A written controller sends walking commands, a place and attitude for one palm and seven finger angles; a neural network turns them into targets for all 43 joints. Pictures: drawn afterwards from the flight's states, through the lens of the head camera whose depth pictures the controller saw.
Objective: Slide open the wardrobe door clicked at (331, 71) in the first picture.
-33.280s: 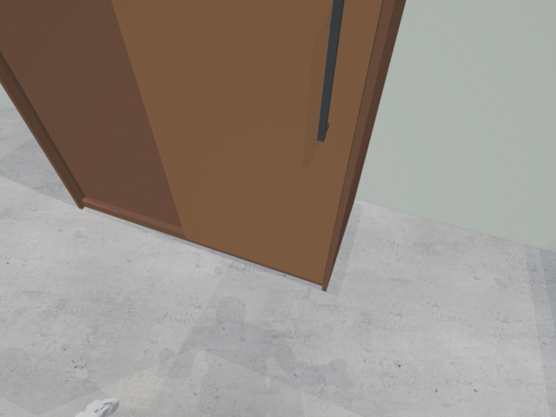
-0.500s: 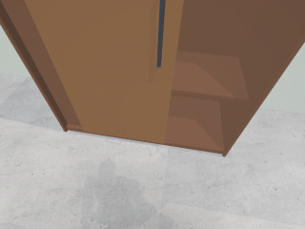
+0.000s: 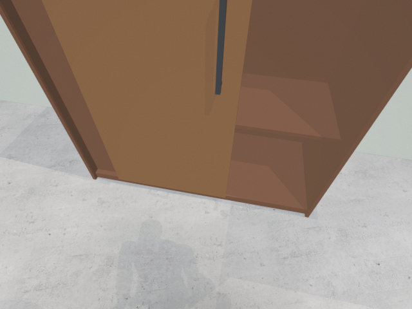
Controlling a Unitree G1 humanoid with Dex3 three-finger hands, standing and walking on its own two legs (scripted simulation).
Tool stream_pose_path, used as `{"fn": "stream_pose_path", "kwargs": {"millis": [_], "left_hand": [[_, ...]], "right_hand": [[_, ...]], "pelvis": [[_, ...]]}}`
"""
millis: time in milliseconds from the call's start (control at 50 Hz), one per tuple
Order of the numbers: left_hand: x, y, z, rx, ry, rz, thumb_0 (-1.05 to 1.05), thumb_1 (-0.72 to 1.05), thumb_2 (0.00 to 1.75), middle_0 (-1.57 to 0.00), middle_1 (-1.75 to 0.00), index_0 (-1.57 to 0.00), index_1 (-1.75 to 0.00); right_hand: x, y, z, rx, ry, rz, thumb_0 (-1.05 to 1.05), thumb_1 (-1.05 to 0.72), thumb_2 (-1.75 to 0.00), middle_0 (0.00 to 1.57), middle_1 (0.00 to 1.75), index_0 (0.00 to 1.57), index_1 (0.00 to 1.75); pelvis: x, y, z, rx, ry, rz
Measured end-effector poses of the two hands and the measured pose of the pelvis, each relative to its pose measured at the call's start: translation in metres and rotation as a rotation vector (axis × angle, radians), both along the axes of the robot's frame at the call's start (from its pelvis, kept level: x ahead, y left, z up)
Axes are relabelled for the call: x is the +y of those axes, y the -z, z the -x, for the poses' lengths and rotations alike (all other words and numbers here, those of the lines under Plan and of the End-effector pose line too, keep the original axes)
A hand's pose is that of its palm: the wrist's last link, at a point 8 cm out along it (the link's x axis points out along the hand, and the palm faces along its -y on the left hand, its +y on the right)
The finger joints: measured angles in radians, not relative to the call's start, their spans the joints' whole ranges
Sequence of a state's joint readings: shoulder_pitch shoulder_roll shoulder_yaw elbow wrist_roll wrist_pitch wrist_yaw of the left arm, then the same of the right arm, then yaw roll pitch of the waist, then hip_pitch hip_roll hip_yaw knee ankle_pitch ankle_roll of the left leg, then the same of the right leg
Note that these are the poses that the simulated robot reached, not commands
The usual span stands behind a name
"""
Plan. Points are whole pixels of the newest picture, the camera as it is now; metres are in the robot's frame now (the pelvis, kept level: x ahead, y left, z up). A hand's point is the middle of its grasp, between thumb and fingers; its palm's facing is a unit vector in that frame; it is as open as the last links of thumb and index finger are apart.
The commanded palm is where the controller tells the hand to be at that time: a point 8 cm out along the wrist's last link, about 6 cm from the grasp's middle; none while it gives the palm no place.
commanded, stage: let the arm hang, fingers relaxed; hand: right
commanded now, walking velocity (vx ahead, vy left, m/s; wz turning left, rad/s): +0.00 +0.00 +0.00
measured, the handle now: (221, 39) +0.77 +0.01 +0.16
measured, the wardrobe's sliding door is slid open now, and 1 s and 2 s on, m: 0.44 0.44 0.44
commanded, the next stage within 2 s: look to check the result in 0.02 s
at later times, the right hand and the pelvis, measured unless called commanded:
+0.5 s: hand out of the picture +0.01 -0.17 -0.18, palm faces +0.02 +0.98 -0.17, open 7.4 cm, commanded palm none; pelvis +0.01 -0.01 +0.00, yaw +0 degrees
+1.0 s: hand out of the picture +0.02 -0.18 -0.18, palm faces +0.01 +0.98 -0.18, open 7.4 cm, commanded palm none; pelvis +0.02 -0.01 +0.00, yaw +0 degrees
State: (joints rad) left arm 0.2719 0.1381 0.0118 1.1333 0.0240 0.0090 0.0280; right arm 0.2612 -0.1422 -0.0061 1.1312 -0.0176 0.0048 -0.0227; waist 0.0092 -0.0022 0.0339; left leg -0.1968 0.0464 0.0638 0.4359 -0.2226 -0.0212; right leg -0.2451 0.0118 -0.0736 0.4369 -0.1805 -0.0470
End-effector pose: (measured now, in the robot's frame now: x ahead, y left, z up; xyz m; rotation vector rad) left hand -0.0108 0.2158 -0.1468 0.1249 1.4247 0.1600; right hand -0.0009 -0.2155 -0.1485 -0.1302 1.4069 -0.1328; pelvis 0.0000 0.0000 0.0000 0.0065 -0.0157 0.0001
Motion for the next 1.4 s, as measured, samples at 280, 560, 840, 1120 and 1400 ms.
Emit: {"fn": "stream_pose_path", "kwargs": {"millis": [280, 560, 840, 1120, 1400], "left_hand": [[0.000, -0.001, -0.014, -0.010, 0.006, -0.010, 0.01, 0.91, 0.90, -0.20, -0.30, -0.20, -0.30], [0.001, -0.004, -0.026, -0.021, 0.014, -0.024, 0.01, 0.91, 0.90, -0.20, -0.30, -0.20, -0.30], [-0.002, -0.005, -0.029, -0.025, 0.015, -0.024, 0.01, 0.91, 0.90, -0.20, -0.30, -0.20, -0.30], [-0.005, -0.005, -0.027, -0.009, 0.013, -0.019, 0.01, 0.91, 0.90, -0.20, -0.30, -0.20, -0.30], [-0.001, -0.006, -0.034, -0.022, 0.016, -0.027, 0.01, 0.91, 0.90, -0.20, -0.30, -0.20, -0.30]], "right_hand": [[-0.005, -0.001, 0.007, 0.035, 0.012, 0.006, 0.01, -0.91, -0.90, 0.20, 0.30, 0.20, 0.30], [-0.008, 0.000, -0.009, 0.010, 0.004, 0.001, 0.01, -0.90, -0.90, 0.20, 0.30, 0.20, 0.30], [-0.013, -0.001, -0.018, -0.001, -0.002, 0.005, 0.01, -0.90, -0.90, 0.20, 0.30, 0.20, 0.30], [-0.016, -0.002, -0.011, 0.029, 0.000, 0.008, 0.01, -0.90, -0.90, 0.20, 0.30, 0.20, 0.30], [-0.014, -0.002, -0.015, 0.025, -0.002, 0.007, 0.01, -0.90, -0.90, 0.20, 0.30, 0.20, 0.30]], "pelvis": [[-0.003, -0.001, -0.007, 0.000, -0.001, -0.001], [-0.006, -0.002, -0.014, -0.003, -0.001, -0.002], [-0.010, -0.003, -0.018, -0.008, -0.003, 0.000], [-0.011, -0.003, -0.019, -0.005, -0.004, 0.001], [-0.009, -0.003, -0.021, -0.005, -0.005, 0.002]]}}
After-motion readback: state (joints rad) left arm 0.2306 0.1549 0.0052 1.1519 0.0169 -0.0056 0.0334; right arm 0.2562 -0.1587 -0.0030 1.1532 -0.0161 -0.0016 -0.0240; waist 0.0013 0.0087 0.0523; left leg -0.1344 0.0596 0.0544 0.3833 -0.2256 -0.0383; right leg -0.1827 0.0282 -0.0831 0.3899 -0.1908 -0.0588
